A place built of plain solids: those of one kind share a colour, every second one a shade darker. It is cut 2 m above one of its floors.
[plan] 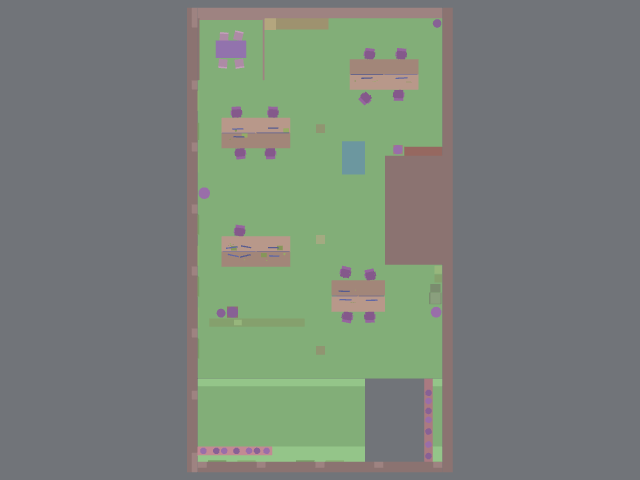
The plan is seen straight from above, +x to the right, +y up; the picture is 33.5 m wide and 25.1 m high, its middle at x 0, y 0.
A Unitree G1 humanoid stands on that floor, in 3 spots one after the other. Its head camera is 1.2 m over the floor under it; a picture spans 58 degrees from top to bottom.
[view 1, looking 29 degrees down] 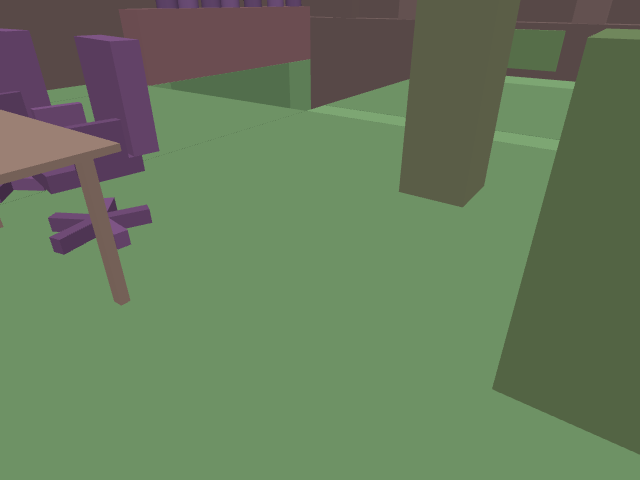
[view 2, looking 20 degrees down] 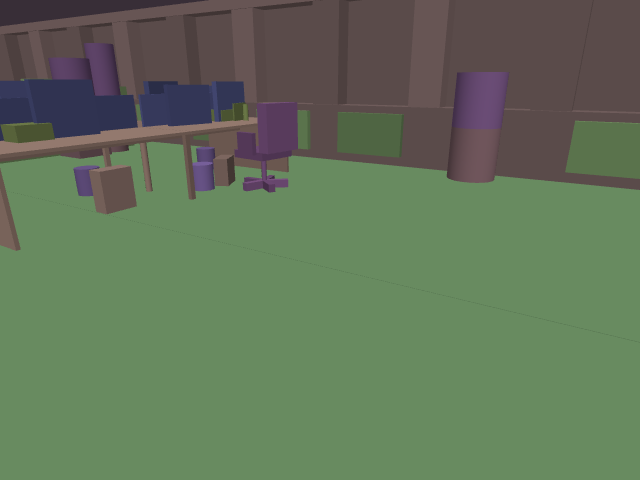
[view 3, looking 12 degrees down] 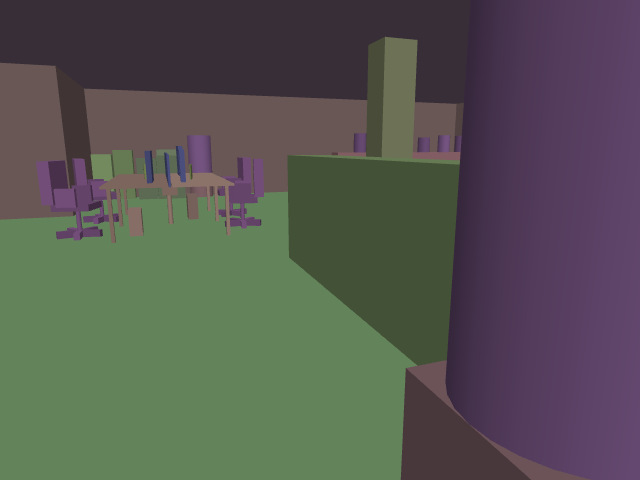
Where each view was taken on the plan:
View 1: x -0.93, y -2.88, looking -55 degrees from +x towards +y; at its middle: floor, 2.48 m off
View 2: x -0.12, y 3.67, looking -149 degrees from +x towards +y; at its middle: floor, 3.51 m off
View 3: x -5.33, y -2.83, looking -20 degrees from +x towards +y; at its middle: store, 3.82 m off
